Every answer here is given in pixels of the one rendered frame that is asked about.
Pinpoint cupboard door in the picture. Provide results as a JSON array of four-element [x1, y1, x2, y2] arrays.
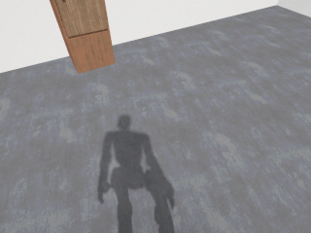
[[55, 0, 108, 37]]

